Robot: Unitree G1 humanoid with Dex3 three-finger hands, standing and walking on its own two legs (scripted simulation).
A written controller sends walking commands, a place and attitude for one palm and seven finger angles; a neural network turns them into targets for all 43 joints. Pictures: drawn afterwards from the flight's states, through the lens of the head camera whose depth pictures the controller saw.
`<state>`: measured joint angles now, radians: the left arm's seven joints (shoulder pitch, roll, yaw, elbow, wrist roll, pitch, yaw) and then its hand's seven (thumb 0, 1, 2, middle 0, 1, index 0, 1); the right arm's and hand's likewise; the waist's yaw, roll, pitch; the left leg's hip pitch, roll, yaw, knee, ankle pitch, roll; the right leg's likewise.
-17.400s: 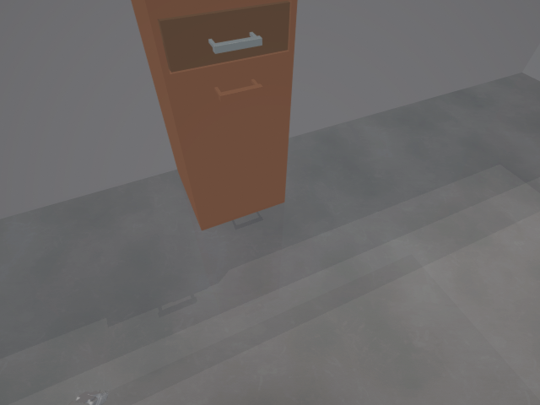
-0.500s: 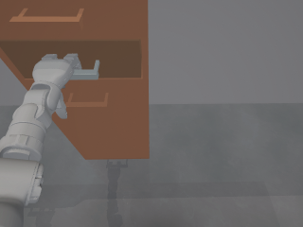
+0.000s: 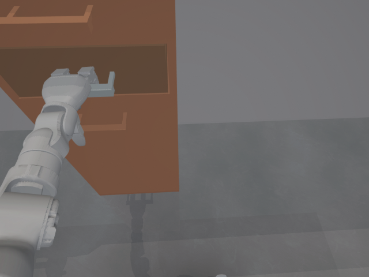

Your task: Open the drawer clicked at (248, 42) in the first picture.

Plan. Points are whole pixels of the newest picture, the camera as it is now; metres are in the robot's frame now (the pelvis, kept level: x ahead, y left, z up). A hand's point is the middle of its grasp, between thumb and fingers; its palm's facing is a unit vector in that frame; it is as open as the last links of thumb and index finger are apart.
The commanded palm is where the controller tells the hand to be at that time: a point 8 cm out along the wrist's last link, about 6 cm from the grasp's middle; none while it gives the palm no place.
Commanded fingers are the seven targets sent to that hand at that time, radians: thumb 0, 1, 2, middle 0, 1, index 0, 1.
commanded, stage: lower the fingers behind the handle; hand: left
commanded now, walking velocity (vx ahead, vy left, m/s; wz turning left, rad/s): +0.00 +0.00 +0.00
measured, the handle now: (82, 84) +0.53 +0.22 +0.10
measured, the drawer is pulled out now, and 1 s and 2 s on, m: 0.00 0.00 0.10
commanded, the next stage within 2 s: close the thumb around the handle in 0.14 s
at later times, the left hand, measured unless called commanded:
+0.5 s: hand (79, 109) +0.47 +0.23 +0.07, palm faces -0.03 -0.02 -1.00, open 12.0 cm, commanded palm +0.46 +0.23 +0.13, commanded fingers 0.00 0.28 0.64 -0.36 -1.28 -0.36 -1.28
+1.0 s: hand (78, 108) +0.47 +0.23 +0.07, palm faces -0.03 -0.02 -1.00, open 5.5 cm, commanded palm +0.45 +0.24 +0.13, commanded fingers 0.00 0.90 0.90 -0.40 -1.35 -0.40 -1.35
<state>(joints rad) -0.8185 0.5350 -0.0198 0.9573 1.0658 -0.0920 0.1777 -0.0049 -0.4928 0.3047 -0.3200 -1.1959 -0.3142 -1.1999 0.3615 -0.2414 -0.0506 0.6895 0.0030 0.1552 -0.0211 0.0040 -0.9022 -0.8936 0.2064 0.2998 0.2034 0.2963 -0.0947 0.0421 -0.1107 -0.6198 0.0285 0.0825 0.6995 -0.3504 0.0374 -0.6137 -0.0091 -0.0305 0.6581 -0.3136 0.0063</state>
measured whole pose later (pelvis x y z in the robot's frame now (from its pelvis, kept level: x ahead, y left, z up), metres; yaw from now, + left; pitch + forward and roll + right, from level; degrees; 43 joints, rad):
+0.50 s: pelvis +0.00 -0.01 +0.00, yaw +1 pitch +15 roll -1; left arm -0.83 0.53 -0.05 0.96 1.07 -0.11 0.18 -0.01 -0.20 0.43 -0.34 -1.23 -0.34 -1.23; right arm 0.32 -0.26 -0.06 0.67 0.01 0.14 -0.03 0.00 -0.90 -0.89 0.21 0.30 0.20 0.30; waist -0.09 0.03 -0.10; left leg -0.61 0.03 0.07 0.69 -0.34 0.03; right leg -0.61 -0.01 -0.05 0.66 -0.31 0.00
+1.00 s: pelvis +0.00 -0.01 +0.00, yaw +0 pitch +15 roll -1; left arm -0.78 0.55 -0.01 0.93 1.06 -0.12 0.18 0.00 0.73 0.81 -0.37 -1.34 -0.41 -1.34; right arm 0.34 -0.26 -0.06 0.68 0.01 0.14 -0.04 0.00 -0.90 -0.89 0.21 0.30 0.20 0.30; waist -0.09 0.04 -0.11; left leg -0.59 0.03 0.07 0.67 -0.34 0.02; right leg -0.59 0.00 -0.04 0.64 -0.31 -0.01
